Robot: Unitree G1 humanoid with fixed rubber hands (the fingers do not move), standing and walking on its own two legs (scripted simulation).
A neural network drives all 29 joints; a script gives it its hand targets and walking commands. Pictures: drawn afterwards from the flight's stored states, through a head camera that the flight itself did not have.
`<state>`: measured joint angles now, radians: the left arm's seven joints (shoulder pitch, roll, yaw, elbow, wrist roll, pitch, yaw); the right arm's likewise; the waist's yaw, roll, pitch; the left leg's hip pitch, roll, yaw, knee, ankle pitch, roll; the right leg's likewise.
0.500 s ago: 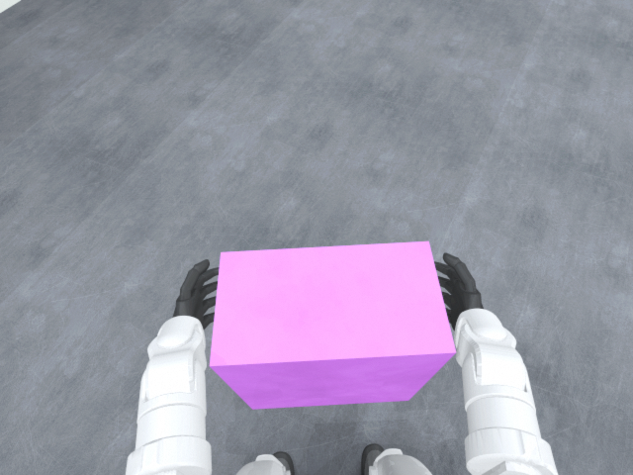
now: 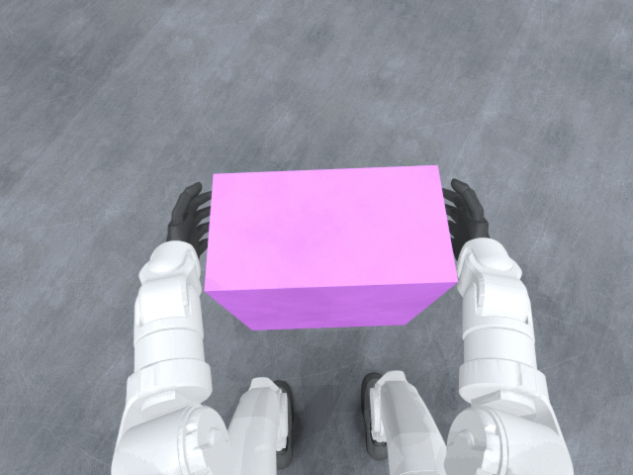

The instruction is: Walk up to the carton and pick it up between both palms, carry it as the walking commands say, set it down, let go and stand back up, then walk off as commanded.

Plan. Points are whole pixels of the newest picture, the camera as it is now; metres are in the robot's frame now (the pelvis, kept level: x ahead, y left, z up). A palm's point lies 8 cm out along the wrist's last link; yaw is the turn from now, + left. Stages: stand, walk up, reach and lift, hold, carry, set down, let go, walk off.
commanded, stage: set down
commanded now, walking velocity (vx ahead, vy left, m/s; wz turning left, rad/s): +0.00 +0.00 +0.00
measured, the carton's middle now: (327, 263) +0.39 +0.00 -0.13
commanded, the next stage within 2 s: none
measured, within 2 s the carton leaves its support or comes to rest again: neither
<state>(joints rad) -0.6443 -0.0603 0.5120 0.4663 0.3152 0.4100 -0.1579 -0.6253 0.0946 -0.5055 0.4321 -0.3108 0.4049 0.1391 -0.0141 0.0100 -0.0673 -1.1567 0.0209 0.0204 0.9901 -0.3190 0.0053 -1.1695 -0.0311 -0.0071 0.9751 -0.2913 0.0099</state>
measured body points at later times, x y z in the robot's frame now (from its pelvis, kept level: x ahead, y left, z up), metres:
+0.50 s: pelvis -0.01 +0.00 -0.08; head +0.23 +0.00 +0.30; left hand +0.44 +0.17 -0.16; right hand +0.42 -0.19 -0.16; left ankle +0.07 +0.12 -0.66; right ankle +0.08 -0.13 -0.66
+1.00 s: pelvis -0.03 +0.00 -0.16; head +0.25 +0.00 +0.20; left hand +0.46 +0.17 -0.26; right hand +0.45 -0.19 -0.26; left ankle +0.07 +0.12 -0.66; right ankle +0.08 -0.13 -0.66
